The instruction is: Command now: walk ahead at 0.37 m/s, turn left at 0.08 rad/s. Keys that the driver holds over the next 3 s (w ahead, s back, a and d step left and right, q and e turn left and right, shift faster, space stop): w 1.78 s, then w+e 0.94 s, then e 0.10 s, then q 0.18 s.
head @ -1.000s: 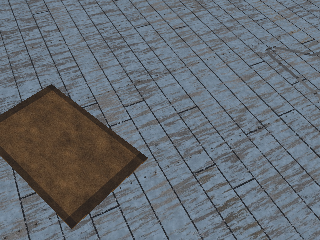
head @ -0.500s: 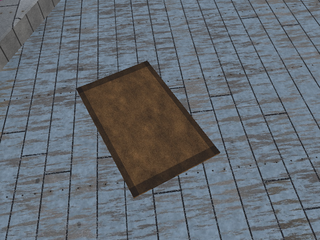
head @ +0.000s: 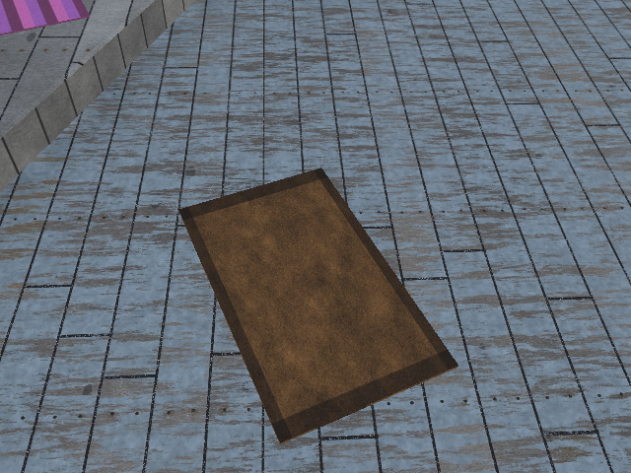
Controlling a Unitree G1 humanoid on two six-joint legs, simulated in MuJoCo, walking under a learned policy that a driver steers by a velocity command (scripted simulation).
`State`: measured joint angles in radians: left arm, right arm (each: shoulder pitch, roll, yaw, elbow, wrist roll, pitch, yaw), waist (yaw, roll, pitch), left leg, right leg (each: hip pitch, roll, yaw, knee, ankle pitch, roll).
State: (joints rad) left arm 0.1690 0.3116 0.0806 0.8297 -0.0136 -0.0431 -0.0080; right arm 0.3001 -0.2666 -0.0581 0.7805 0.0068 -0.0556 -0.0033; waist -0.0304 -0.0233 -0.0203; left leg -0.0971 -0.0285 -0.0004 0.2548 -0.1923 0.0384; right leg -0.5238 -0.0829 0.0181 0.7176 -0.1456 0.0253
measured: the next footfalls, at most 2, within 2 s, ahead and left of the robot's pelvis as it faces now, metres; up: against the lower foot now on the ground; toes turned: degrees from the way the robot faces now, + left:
right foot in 0.18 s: +0.18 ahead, -0.16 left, +0.00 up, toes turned -2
left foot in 0.70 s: +0.53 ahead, +0.05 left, +0.00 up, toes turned +2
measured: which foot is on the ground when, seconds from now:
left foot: down 0.00-0.18, up 0.20-0.68, down 0.70-1.00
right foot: up 0.00-0.16, down 0.18-0.72, up 0.74-1.00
